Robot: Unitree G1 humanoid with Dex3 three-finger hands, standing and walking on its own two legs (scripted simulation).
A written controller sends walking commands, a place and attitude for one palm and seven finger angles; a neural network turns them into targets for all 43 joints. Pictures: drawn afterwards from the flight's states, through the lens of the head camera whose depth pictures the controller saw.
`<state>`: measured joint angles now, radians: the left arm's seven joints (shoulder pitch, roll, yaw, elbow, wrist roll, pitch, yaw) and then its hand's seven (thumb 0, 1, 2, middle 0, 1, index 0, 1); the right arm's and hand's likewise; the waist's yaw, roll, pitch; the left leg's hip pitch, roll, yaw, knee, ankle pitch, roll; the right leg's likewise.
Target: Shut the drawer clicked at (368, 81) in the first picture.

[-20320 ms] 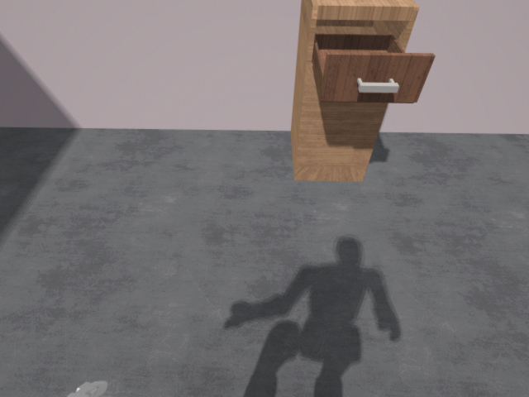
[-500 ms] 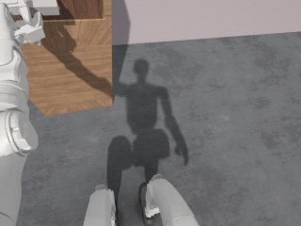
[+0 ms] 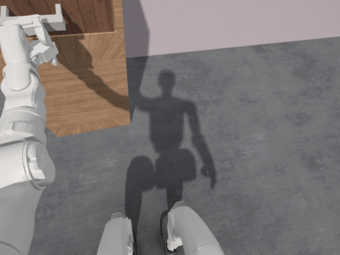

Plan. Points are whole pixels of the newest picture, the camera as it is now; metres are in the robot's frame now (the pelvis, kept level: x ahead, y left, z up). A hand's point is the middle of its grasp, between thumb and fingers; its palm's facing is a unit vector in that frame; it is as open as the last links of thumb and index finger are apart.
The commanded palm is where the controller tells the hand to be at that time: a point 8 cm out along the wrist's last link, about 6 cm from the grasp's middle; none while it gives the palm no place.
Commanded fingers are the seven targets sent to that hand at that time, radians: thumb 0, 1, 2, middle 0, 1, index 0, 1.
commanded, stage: pull the fist back off the drawer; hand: left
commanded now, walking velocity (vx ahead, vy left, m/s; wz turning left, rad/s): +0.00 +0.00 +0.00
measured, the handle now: (32, 16) +0.64 +0.22 +0.07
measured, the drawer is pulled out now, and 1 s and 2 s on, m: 0.00 0.00 0.00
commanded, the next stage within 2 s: draw the hand back to the body in 0.12 s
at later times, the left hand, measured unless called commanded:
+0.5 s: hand (20, 62) +0.49 +0.21 +0.11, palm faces +0.14 -0.99 -0.03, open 3.3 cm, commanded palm +0.44 +0.24 +0.12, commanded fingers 0.00 0.90 0.90 -1.40 -1.60 -1.40 -1.60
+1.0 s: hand out of the picture +0.33 +0.23 +0.19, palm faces +0.28 -0.92 -0.27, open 3.3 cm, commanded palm +0.29 +0.27 +0.21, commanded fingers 0.00 0.90 0.90 -1.40 -1.60 -1.40 -1.60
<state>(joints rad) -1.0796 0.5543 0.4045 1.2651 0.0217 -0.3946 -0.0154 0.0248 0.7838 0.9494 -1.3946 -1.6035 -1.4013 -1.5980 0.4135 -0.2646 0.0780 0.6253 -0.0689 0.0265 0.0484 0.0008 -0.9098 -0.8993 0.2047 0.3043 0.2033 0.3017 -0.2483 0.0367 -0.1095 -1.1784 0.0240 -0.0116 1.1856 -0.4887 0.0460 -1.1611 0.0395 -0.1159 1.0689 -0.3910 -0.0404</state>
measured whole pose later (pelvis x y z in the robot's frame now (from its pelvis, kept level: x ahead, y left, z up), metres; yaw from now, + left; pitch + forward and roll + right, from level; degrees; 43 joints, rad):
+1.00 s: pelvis +0.05 +0.01 +0.09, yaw +2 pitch +1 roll -1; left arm 0.10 0.32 0.14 0.02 -0.08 -0.06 0.08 0.02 0.90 0.90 -1.40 -1.60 -1.40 -1.60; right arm 0.20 -0.23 0.06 0.55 0.04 0.00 -0.06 0.01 -0.91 -0.90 0.20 0.30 0.20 0.30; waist 0.03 0.05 -0.04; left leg -0.23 -0.03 0.03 0.56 -0.34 0.05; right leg -0.26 0.02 -0.04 0.53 -0.28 -0.02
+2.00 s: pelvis +0.04 +0.00 +0.10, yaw +0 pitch +1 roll -1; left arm 0.60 0.35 0.33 -0.47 -0.04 -0.19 0.11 0.02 0.89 0.90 -1.40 -1.60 -1.41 -1.60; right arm 0.20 -0.25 -0.02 0.59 0.00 -0.04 -0.05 0.01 -0.91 -0.90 0.20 0.30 0.20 0.30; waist -0.01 0.06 0.02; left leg -0.20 -0.02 0.05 0.44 -0.25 0.04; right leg -0.23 0.03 -0.03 0.40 -0.18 -0.02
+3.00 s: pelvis -0.11 -0.02 +0.09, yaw +1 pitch +2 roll -2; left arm 0.68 0.49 0.40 -0.69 -0.05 -0.26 0.10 0.02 0.89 0.90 -1.40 -1.60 -1.41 -1.60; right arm 0.12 -0.18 0.00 0.55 -0.02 -0.10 -0.03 0.01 -0.91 -0.90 0.21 0.30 0.21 0.30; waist -0.01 0.00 0.06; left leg -0.52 0.01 0.01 0.54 -0.15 0.02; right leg -0.31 0.09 0.02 0.56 -0.29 -0.05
